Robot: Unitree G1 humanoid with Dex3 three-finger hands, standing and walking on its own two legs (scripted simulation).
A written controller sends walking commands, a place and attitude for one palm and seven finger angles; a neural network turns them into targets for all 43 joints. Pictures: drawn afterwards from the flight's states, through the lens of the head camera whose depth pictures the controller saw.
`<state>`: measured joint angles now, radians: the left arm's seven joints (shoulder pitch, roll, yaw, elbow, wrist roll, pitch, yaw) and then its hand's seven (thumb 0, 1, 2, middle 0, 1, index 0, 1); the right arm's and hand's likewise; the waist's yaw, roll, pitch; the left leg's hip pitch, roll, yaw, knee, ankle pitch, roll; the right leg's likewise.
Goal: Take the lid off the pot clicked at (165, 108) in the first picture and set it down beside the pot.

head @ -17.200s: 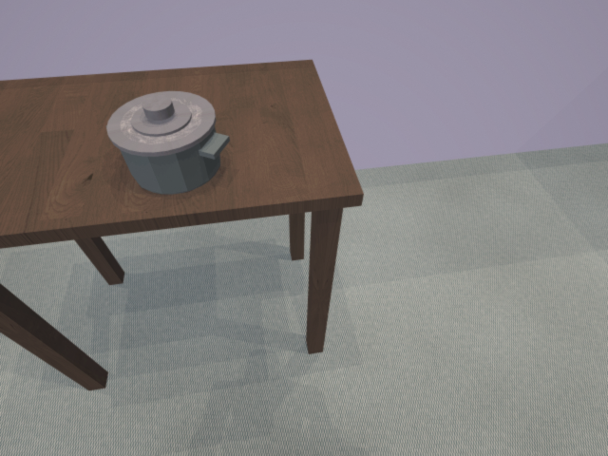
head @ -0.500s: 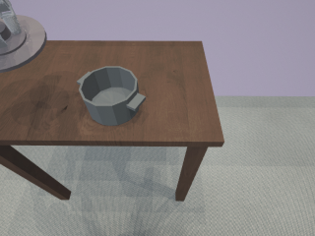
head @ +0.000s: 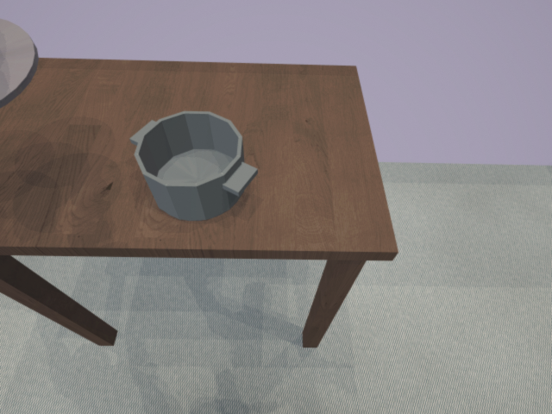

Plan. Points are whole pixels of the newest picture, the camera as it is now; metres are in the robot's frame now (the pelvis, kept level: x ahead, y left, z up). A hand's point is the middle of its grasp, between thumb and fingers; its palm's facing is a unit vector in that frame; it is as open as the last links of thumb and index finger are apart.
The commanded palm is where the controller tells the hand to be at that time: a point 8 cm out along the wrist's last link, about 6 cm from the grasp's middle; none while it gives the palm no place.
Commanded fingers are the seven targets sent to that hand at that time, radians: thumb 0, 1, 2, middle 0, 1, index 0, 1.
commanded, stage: lower the lid onto the table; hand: left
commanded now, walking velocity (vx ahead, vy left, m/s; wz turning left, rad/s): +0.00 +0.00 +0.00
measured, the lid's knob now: out of the picture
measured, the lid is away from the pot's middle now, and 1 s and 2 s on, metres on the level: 0.24 0.24 0.24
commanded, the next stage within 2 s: none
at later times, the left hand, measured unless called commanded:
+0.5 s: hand out of the picture +0.45 +0.34 +0.25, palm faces -0.28 -0.21 -0.94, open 6.9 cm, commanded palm +0.46 +0.35 +0.32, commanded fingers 0.00 0.67 0.92 -0.81 -1.11 -0.91 -1.14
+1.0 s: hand out of the picture +0.45 +0.34 +0.21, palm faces -0.34 -0.22 -0.91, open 6.9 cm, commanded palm +0.47 +0.35 +0.28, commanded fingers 0.00 0.67 0.92 -0.81 -1.11 -0.91 -1.14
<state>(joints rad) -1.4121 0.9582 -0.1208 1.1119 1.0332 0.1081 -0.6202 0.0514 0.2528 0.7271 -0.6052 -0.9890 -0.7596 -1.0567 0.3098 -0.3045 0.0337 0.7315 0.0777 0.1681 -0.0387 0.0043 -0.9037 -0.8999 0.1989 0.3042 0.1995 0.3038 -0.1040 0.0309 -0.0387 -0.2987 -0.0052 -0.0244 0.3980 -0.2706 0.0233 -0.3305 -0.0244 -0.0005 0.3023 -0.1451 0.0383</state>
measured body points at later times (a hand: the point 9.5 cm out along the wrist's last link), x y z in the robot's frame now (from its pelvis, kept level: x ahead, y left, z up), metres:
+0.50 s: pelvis -0.01 +0.00 +0.00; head +0.06 +0.00 +0.44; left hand +0.47 +0.34 +0.30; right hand +0.03 -0.27 -0.13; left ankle -0.06 +0.10 -0.74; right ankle -0.01 -0.15 -0.74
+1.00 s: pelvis -0.01 +0.00 +0.00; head +0.06 +0.01 +0.44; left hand +0.47 +0.35 +0.26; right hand -0.01 -0.27 -0.13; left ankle -0.06 +0.10 -0.74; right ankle -0.01 -0.15 -0.74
